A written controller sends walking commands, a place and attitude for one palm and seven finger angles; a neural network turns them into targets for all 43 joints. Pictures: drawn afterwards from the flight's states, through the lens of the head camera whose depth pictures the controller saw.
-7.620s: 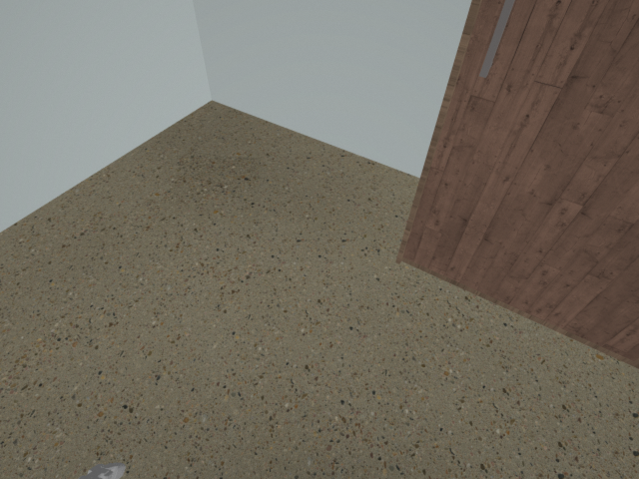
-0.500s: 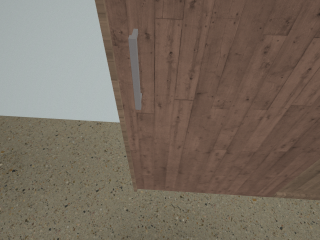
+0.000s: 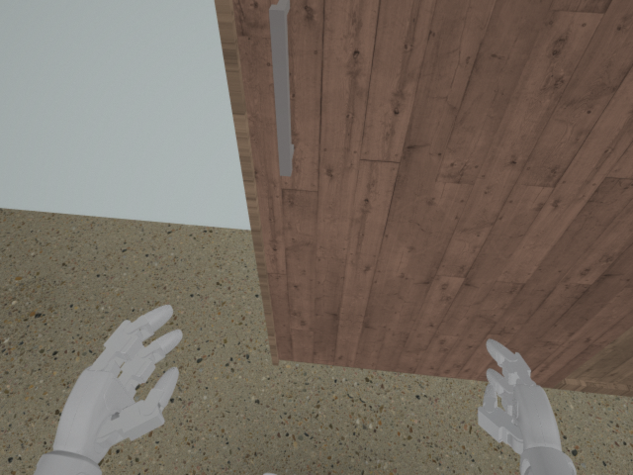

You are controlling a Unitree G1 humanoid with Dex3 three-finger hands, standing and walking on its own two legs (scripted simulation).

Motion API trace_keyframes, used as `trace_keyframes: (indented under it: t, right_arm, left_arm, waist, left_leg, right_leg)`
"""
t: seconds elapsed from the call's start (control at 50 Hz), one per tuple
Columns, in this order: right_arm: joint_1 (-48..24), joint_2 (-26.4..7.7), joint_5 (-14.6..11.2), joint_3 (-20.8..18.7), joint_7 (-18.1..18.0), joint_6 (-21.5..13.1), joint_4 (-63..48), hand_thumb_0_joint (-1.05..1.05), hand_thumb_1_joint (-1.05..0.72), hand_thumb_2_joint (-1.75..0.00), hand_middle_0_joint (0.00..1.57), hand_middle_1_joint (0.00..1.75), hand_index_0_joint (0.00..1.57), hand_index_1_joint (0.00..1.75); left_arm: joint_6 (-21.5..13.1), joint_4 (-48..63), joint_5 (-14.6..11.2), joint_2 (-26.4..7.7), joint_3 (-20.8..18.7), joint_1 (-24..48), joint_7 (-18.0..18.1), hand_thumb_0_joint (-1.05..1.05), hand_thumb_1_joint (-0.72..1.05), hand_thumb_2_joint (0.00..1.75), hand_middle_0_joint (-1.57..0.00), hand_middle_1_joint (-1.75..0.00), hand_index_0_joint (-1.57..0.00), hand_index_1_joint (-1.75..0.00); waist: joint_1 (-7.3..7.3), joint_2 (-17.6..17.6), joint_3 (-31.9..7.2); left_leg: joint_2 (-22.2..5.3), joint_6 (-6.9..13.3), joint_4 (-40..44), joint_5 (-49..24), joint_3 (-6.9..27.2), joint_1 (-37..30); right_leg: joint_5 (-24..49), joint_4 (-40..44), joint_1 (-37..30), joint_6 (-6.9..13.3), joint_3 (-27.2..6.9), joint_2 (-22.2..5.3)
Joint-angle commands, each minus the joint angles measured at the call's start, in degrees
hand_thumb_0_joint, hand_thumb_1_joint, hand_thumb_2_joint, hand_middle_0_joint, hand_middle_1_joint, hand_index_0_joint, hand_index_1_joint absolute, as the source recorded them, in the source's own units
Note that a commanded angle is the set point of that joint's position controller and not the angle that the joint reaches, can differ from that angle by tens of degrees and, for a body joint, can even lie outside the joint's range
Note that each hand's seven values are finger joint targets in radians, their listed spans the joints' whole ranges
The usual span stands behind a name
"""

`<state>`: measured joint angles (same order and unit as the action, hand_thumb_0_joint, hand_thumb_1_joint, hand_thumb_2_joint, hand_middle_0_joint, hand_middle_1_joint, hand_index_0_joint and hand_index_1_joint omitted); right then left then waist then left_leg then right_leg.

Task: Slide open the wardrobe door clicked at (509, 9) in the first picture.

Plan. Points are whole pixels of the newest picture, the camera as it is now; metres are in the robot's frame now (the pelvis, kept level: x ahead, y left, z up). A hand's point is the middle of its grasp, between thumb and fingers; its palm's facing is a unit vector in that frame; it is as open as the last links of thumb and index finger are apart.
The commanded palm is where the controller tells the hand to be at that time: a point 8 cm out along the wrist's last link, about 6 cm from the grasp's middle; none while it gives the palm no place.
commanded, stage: raise the hand with hooked fingers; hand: left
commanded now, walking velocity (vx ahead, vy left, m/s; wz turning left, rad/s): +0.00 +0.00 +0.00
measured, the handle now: (285, 96) +0.53 +0.09 +0.23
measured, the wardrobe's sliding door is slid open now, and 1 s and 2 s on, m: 0.00 0.00 0.00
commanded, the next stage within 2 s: move the hooked fingers beside the handle in 1.74 s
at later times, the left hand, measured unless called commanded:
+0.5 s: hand (83, 330) +0.23 +0.26 +0.12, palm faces +0.01 -1.00 -0.06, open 11.2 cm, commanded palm +0.20 +0.31 +0.13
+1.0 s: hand (8, 257) +0.26 +0.30 +0.20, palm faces +0.05 -0.99 -0.10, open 13.8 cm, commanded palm +0.23 +0.34 +0.22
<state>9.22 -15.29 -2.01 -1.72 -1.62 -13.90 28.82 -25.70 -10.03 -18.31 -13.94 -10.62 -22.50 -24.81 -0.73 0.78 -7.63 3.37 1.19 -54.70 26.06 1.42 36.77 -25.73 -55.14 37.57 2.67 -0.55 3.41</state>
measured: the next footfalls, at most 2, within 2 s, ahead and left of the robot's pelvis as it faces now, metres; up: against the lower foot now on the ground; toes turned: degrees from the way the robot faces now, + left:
none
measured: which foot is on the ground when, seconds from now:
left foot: down 0.00-1.00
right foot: down 0.00-1.00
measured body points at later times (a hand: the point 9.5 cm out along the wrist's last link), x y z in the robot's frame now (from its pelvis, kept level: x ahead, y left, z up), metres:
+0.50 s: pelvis +0.01 +0.02 +0.02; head +0.03 +0.03 +0.47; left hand +0.23 +0.31 +0.12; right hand +0.17 -0.21 -0.05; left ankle +0.01 +0.11 -0.68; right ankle +0.02 -0.09 -0.68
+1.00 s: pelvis +0.02 +0.03 +0.05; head +0.00 +0.02 +0.50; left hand +0.25 +0.35 +0.21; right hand +0.23 -0.17 -0.01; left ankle +0.01 +0.11 -0.68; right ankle +0.02 -0.09 -0.68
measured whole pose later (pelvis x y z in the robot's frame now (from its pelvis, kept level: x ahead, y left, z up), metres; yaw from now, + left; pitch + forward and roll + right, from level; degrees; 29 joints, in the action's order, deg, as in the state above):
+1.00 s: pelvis +0.02 +0.03 +0.05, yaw +2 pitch -1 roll -2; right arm 12.2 -13.6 -3.8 6.0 -6.1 -14.7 33.6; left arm 5.3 -0.5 -20.5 -25.8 -23.1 -1.5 -25.7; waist -4.1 -2.4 -2.7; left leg 4.2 3.3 -35.7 18.6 4.0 15.9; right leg -17.2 -32.1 14.1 0.6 0.7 2.0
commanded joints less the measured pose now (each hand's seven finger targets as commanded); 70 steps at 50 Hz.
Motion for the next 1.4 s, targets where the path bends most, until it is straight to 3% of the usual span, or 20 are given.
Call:
trace_keyframes:
  t: [0.0, 0.04, 0.06, 0.1, 0.14, 0.16, 0.24, 0.3, 0.34, 0.4, 0.44, 0.56, 0.66, 0.74, 0.82, 1.02, 1.18, 1.22, 1.28, 1.38]
  right_arm:
    - [0.5, -5.5, -0.2, -1.7, -1.7, -1.8, -10.4, 0.00, -0.90, -0.90, 0.20, 0.30, 0.20, 0.30]
    - [1.8, -5.5, 0.2, -1.0, -2.3, -2.1, -9.1, 0.00, -0.90, -0.90, 0.20, 0.30, 0.20, 0.30]
    - [2.1, -6.0, 0.5, -0.4, -2.8, -2.1, -8.2, 0.00, -0.90, -0.90, 0.20, 0.30, 0.20, 0.30]
    - [2.6, -6.0, -0.1, 0.0, -3.4, -2.7, -6.5, 0.00, -0.90, -0.90, 0.20, 0.30, 0.20, 0.30]
    - [2.1, -6.4, -0.6, 0.4, -3.8, -3.3, -5.9, 0.00, -0.90, -0.90, 0.20, 0.30, 0.20, 0.30]
    - [1.7, -6.7, -0.8, 0.5, -4.0, -3.3, -5.7, 0.00, -0.90, -0.90, 0.20, 0.30, 0.20, 0.30]
    - [0.1, -5.8, -1.3, 1.0, -4.2, -3.7, -6.4, 0.00, -0.90, -0.90, 0.20, 0.30, 0.20, 0.30]
    - [-0.3, -5.6, -1.0, 1.4, -4.0, -4.1, -6.5, 0.00, -0.90, -0.90, 0.20, 0.30, 0.20, 0.30]
    - [0.0, -5.7, -1.0, 1.5, -3.7, -4.6, -6.4, 0.00, -0.90, -0.90, 0.20, 0.30, 0.20, 0.30]
    - [0.8, -6.0, -1.0, 1.4, -3.4, -5.8, -6.1, 0.00, -0.90, -0.90, 0.20, 0.30, 0.20, 0.30]
    - [1.3, -6.2, -1.2, 1.2, -3.3, -6.5, -5.8, 0.00, -0.90, -0.90, 0.20, 0.30, 0.20, 0.30]
    - [1.3, -6.7, -1.4, 1.5, -3.9, -6.6, -4.5, 0.00, -0.90, -0.90, 0.20, 0.30, 0.20, 0.30]
    - [0.3, -6.4, -1.6, 2.1, -4.6, -6.1, -4.4, 0.00, -0.90, -0.90, 0.20, 0.30, 0.20, 0.30]
    - [-0.3, -6.1, -1.9, 2.7, -4.7, -5.8, -4.2, 0.00, -0.90, -0.90, 0.20, 0.30, 0.20, 0.30]
    - [-1.0, -6.4, -2.1, 3.2, -4.8, -4.9, -4.0, 0.00, -0.90, -0.90, 0.20, 0.30, 0.20, 0.30]
    - [-3.5, -6.0, -2.6, 4.4, -5.3, -3.5, -4.1, 0.00, -0.90, -0.90, 0.20, 0.30, 0.20, 0.30]
    - [-4.7, -6.4, -3.1, 4.6, -4.9, -2.6, -4.0, 0.00, -0.90, -0.90, 0.20, 0.30, 0.20, 0.30]
    - [-5.0, -6.4, -3.3, 4.5, -4.7, -2.5, -4.3, 0.00, -0.90, -0.90, 0.20, 0.30, 0.20, 0.30]
    - [-4.2, -6.8, -3.6, 4.3, -4.2, -2.1, -3.9, 0.00, -0.90, -0.90, 0.20, 0.30, 0.20, 0.30]
    - [-5.2, -7.1, -3.6, 3.7, -3.8, -1.6, -5.0, 0.00, -0.90, -0.90, 0.20, 0.30, 0.20, 0.30]
  left_arm:
    - [-1.5, 24.7, -3.1, -9.7, -8.7, 7.8, 4.5, 0.00, 0.46, 0.71, -0.23, -0.58, -0.23, -0.58]
    - [-2.8, 30.2, -0.9, -9.5, -5.2, 11.8, 6.6, 0.00, 0.41, 0.69, -0.24, -0.62, -0.24, -0.62]
    - [-3.2, 31.5, -0.5, -10.6, -4.3, 15.5, 6.7, 0.00, 0.39, 0.68, -0.24, -0.63, -0.24, -0.63]
    - [-2.4, 27.6, 0.3, -10.9, -3.6, 14.0, 5.6, 0.00, 0.34, 0.66, -0.24, -0.66, -0.24, -0.66]
    - [0.2, 24.8, 0.2, -11.7, -3.7, 12.8, 3.8, 0.00, 0.29, 0.64, -0.24, -0.69, -0.24, -0.69]
    - [2.6, 21.3, -0.4, -12.8, -5.5, 11.2, 2.7, 0.00, 0.27, 0.63, -0.25, -0.70, -0.25, -0.70]
    - [10.0, 19.4, -2.7, -14.7, -10.2, 8.1, 1.7, 0.00, 0.18, 0.59, -0.25, -0.76, -0.25, -0.76]
    - [11.8, 20.2, -4.7, -16.0, -13.7, 8.6, 2.3, 0.00, 0.11, 0.56, -0.26, -0.81, -0.26, -0.81]
    - [11.7, 20.7, -5.1, -15.1, -13.6, 9.1, 2.8, 0.00, 0.06, 0.54, -0.26, -0.84, -0.26, -0.84]
    - [11.5, 23.4, -4.9, -15.0, -12.5, 11.0, 2.3, 0.00, -0.01, 0.51, -0.27, -0.88, -0.27, -0.88]
    - [12.0, 24.3, -4.5, -15.2, -12.4, 10.6, 2.4, 0.00, -0.06, 0.49, -0.27, -0.92, -0.27, -0.92]
    - [15.8, 26.9, -3.4, -18.8, -14.2, 16.3, 3.4, 0.00, -0.20, 0.43, -0.28, -1.00, -0.28, -1.00]
    - [18.5, 27.1, -3.5, -20.8, -16.1, 21.2, 3.4, 0.00, -0.31, 0.38, -0.29, -1.08, -0.29, -1.08]
    - [21.5, 26.0, -3.7, -20.3, -15.2, 24.7, 2.0, 0.00, -0.41, 0.34, -0.29, -1.14, -0.29, -1.14]
    - [25.4, 22.6, -3.7, -21.9, -16.3, 28.9, 0.5, 0.00, -0.50, 0.30, -0.30, -1.20, -0.30, -1.20]
    - [29.5, 20.7, -3.4, -27.7, -19.4, 41.6, -2.0, 0.00, -0.50, 0.30, -0.30, -1.20, -0.30, -1.20]
    - [33.6, 16.1, -3.7, -33.1, -22.9, 47.4, -3.7, 0.00, -0.50, 0.30, -0.30, -1.20, -0.30, -1.20]
    - [34.2, 16.6, -3.4, -33.8, -23.1, 49.4, -4.0, 0.00, -0.50, 0.30, -0.30, -1.20, -0.30, -1.20]
    - [35.6, 10.6, -3.8, -30.3, -20.8, 44.4, -5.1, 0.00, -0.50, 0.30, -0.30, -1.20, -0.30, -1.20]
    - [35.5, 14.8, -4.1, -32.9, -22.9, 45.6, -4.9, 0.00, -0.50, 0.30, -0.30, -1.20, -0.30, -1.20]
  waist:
    - [0.27, -4.6, -6.3]
    - [2.56, -7.1, -5.9]
    - [3.76, -5.6, -5.0]
    - [4.05, -8.1, -4.0]
    - [3.49, -8.4, -4.0]
    - [2.64, -6.0, -4.1]
    - [-0.44, -4.1, -6.8]
    - [-1.77, -3.6, -6.5]
    - [-1.61, -1.7, -5.2]
    - [-1.48, -5.0, -6.6]
    - [-1.37, -4.2, -7.0]
    - [-1.55, -5.5, -3.5]
    - [-2.07, -7.2, -3.7]
    - [-1.86, -8.9, -3.1]
    - [-1.77, -6.1, -1.3]
    - [-1.91, -7.8, -2.9]
    - [-2.49, -5.9, -3.6]
    - [-2.52, -8.2, -4.9]
    - [-2.13, -4.5, -2.0]
    - [-2.58, -4.1, -4.8]
  left_leg:
    - [-1.8, 0.7, 5.5, -7.4, -0.3, -2.2]
    - [-2.6, 1.2, 5.8, -8.8, 1.0, -5.3]
    - [-2.8, 1.4, 5.3, -8.9, 1.8, -5.0]
    - [-2.9, 1.2, 6.1, -7.9, 2.1, -5.8]
    - [-2.8, 1.2, 7.9, -7.5, 2.6, -6.5]
    - [-2.7, 1.1, 8.3, -7.9, 2.7, -5.9]
    - [-2.6, 0.8, 11.9, -11.3, 2.5, -7.6]
    - [-2.7, 0.4, 13.6, -13.8, 2.5, -8.4]
    - [-3.0, 0.2, 14.8, -14.0, 2.8, -9.1]
    - [-3.0, 0.1, 15.5, -16.4, 2.6, -12.2]
    - [-3.3, -0.2, 16.3, -17.8, 3.1, -14.0]
    - [-3.7, -0.9, 19.4, -18.6, 4.1, -17.2]
    - [-3.6, -1.3, 21.9, -20.1, 4.6, -20.9]
    - [-3.9, -2.1, 23.5, -22.9, 5.0, -23.6]
    - [-3.7, -1.6, 25.1, -21.3, 4.9, -24.0]
    - [-3.2, -0.7, 27.1, -20.3, 4.8, -27.5]
    - [-2.6, 0.2, 27.8, -21.2, 4.0, -27.4]
    - [-2.4, 0.2, 27.6, -21.7, 3.7, -28.5]
    - [-2.5, 0.5, 27.4, -21.0, 3.3, -26.3]
    - [-2.2, 1.0, 26.2, -21.4, 2.5, -26.2]
  right_leg:
    - [1.1, 12.8, -4.8, -1.4, -3.8, -3.0]
    - [5.6, 11.2, -3.0, -1.1, -1.2, -2.0]
    - [6.3, 10.9, -2.6, -1.1, -1.3, -1.7]
    - [5.5, 12.2, -2.6, -1.1, -0.7, -1.8]
    - [5.2, 13.6, -4.2, -1.1, -0.1, -1.8]
    - [5.5, 14.5, -6.1, -1.1, -0.4, -1.8]
    - [8.8, 16.6, -12.3, -1.5, 0.7, -2.5]
    - [11.4, 16.8, -14.7, -1.4, 1.5, -2.4]
    - [11.4, 16.9, -14.3, -1.4, 2.5, -2.0]
    - [14.0, 16.9, -15.0, -1.2, 2.6, -1.9]
    - [15.2, 17.0, -15.0, -1.2, 3.4, -1.9]
    - [14.9, 19.1, -15.7, -0.9, 4.1, -1.6]
    - [15.9, 21.2, -18.4, -0.7, 4.2, -1.5]
    - [17.9, 22.5, -19.4, -0.8, 4.5, -1.7]
    - [17.8, 24.6, -20.6, -0.9, 4.3, -1.6]
    - [17.5, 27.7, -23.2, -0.6, 3.5, -2.0]
    - [19.3, 29.6, -25.8, -0.6, 2.7, -2.5]
    - [19.8, 29.5, -25.8, -0.6, 2.6, -2.5]
    - [20.1, 29.7, -24.9, -0.8, 2.5, -2.6]
    - [21.4, 29.4, -26.0, -1.2, 1.3, -3.0]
